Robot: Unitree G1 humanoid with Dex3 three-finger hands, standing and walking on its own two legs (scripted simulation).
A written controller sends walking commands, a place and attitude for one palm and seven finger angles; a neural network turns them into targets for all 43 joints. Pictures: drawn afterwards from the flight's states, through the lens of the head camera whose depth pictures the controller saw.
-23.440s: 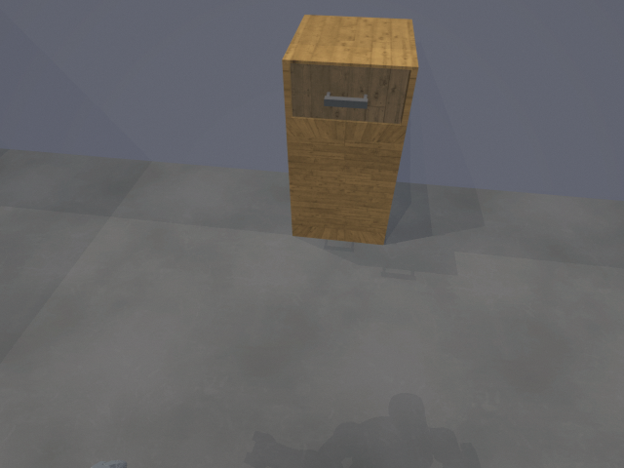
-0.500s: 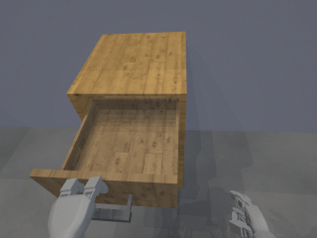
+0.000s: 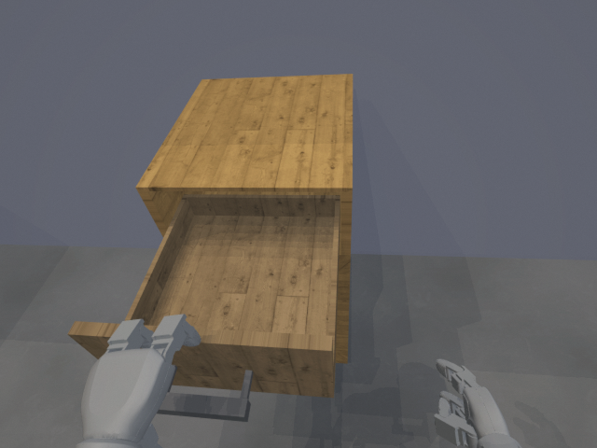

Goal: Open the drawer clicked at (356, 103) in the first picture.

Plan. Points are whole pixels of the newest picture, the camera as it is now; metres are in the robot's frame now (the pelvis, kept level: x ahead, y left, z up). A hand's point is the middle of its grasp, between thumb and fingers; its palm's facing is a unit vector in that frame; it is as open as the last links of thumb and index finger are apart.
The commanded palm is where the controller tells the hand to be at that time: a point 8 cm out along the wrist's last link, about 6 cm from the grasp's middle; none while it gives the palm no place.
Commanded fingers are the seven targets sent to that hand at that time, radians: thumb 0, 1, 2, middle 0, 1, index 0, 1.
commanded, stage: lift the hand off the handle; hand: left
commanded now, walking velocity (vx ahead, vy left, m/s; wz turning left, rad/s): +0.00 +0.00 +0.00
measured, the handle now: (205, 390) +0.21 +0.18 -0.05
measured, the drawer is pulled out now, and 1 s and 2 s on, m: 0.30 0.30 0.30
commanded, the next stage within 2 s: draw the hand back to the body in 0.56 s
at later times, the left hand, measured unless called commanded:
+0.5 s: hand (141, 382) +0.17 +0.20 +0.09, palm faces +0.10 -0.19 -0.98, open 13.8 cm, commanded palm +0.14 +0.19 +0.14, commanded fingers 0.00 -0.50 0.30 -0.30 -1.20 -0.30 -1.20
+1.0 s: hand (120, 372) +0.17 +0.22 +0.11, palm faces +0.09 -0.16 -0.98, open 13.8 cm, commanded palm +0.14 +0.21 +0.16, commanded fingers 0.00 -0.50 0.30 -0.30 -1.20 -0.30 -1.20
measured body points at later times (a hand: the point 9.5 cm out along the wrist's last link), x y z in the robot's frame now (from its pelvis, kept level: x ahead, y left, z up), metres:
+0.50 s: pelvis +0.00 +0.01 +0.01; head +0.00 -0.03 +0.46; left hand +0.15 +0.21 +0.14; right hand +0.23 -0.18 -0.07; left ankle -0.03 +0.12 -0.71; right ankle +0.02 -0.10 -0.71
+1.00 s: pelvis +0.00 +0.01 +0.02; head -0.01 -0.03 +0.47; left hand +0.16 +0.22 +0.16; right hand +0.23 -0.18 -0.06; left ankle -0.03 +0.12 -0.71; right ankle +0.02 -0.10 -0.71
